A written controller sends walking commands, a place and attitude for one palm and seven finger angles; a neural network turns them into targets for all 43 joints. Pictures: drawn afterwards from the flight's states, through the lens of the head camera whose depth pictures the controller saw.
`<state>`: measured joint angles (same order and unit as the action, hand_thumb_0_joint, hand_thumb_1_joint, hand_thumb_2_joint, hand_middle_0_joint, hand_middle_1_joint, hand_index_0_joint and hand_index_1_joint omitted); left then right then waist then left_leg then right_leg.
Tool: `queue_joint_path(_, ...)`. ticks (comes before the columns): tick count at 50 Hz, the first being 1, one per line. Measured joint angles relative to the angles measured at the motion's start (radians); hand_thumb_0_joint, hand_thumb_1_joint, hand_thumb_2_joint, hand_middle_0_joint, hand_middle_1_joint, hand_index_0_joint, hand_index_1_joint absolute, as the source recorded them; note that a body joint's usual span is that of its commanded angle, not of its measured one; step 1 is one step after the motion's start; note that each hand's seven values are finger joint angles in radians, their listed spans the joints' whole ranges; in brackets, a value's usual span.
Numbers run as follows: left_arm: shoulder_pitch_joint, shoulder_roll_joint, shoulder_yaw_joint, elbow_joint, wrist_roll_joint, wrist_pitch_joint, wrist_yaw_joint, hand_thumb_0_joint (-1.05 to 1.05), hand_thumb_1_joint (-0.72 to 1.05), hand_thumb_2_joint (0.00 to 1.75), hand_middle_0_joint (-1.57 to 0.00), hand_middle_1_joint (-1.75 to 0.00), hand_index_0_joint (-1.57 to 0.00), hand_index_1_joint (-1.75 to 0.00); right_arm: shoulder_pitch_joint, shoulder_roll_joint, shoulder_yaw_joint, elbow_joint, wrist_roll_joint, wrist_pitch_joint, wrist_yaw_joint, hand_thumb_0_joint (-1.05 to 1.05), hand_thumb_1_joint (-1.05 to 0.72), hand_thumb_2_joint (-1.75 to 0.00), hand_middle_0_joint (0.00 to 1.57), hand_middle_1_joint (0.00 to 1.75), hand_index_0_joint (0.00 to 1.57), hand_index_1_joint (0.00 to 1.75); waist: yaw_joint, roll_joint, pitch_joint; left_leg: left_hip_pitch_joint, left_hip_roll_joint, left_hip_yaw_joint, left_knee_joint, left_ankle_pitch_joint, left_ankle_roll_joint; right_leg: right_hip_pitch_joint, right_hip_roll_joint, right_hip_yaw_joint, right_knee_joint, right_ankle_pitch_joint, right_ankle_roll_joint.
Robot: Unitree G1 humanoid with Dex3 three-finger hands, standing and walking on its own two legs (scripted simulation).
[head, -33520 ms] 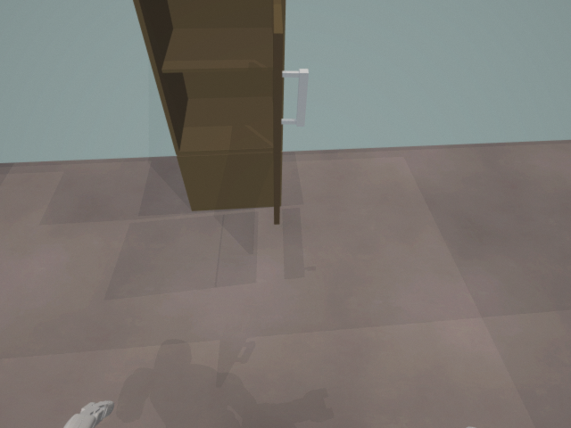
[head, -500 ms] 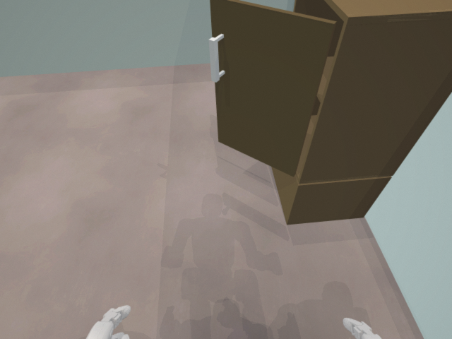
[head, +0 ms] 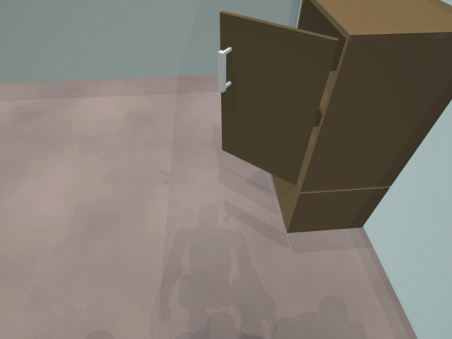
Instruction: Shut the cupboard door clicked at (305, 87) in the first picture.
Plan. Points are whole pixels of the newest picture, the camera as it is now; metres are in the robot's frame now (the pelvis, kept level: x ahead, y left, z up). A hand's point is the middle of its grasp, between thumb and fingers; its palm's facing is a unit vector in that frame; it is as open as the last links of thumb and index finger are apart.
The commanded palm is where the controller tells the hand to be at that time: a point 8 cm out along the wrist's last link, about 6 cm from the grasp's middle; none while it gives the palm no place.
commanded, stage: let the arm hang, fingers relaxed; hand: left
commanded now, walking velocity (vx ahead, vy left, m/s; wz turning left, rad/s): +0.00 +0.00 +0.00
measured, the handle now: (225, 70) +0.94 +0.06 +0.01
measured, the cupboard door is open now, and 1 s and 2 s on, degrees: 50 50 50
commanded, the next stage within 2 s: look to check the result in 0.36 s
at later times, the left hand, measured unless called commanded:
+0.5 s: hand out of the picture +0.01 +0.17 -0.18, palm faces +0.01 -0.98 -0.18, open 7.4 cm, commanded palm none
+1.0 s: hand out of the picture +0.04 +0.19 -0.17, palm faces +0.01 -0.97 -0.23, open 7.4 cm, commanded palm none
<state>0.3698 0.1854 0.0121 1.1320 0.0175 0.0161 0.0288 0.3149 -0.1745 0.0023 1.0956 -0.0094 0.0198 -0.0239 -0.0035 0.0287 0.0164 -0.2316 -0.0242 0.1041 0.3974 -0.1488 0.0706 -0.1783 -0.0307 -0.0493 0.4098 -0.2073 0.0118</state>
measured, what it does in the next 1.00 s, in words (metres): stands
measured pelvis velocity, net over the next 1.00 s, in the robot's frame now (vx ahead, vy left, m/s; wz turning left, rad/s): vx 0.03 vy -0.01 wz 0.00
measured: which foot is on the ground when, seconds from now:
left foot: down 0.00-1.00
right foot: down 0.00-1.00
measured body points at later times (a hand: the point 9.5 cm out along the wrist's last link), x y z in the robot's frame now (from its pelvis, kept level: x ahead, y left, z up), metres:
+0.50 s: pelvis +0.01 -0.01 +0.00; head +0.02 +0.00 +0.45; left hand +0.01 +0.22 -0.16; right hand -0.01 -0.24 -0.16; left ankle +0.05 +0.07 -0.74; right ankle +0.01 -0.13 -0.74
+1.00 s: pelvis +0.03 -0.01 +0.00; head +0.04 -0.01 +0.45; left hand +0.04 +0.24 -0.15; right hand +0.06 -0.26 -0.15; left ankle +0.05 +0.07 -0.74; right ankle +0.01 -0.13 -0.74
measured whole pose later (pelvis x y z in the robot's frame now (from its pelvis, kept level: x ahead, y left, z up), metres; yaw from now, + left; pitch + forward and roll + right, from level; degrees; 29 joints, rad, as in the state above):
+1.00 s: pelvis +0.03 -0.01 +0.00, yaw +0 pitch -1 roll +0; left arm 0.24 0.21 0.01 1.14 0.02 -0.01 0.02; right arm 0.22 -0.21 0.00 1.12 -0.01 -0.01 -0.03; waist -0.01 0.00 0.03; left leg -0.16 -0.03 0.09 0.34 -0.17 0.06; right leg -0.10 -0.03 -0.05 0.35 -0.23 0.01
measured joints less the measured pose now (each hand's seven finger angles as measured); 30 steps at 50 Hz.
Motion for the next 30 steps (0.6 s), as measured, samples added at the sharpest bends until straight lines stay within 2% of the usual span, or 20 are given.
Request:
queue_joint_path(15,-0.066,-0.044,-0.006,-0.011,0.002,-0.017,0.000,0.00,0.90,0.90,-0.20,-0.30,-0.20,-0.30,-0.015,0.014,-0.006,0.016,0.000,-0.013,-0.003,0.01,-0.90,-0.89,0.20,0.30,0.20,0.29,-0.009,-0.029,-0.013,0.012,0.000,0.004,-0.019,0.005,-0.004,0.004,0.001,0.005,-0.005,-0.001,0.000)
queue_joint_path(30,-0.084,-0.015,-0.001,0.002,-0.003,-0.019,0.000,0.00,0.90,0.89,-0.20,-0.30,-0.20,-0.30,-0.024,0.003,-0.004,0.032,0.002,-0.017,-0.006,0.01,-0.90,-0.89,0.20,0.30,0.20,0.29,-0.011,-0.029,0.017,0.029,0.003,-0.005,-0.026,-0.007,-0.011,0.031,0.006,-0.002,-0.029,-0.008,-0.004)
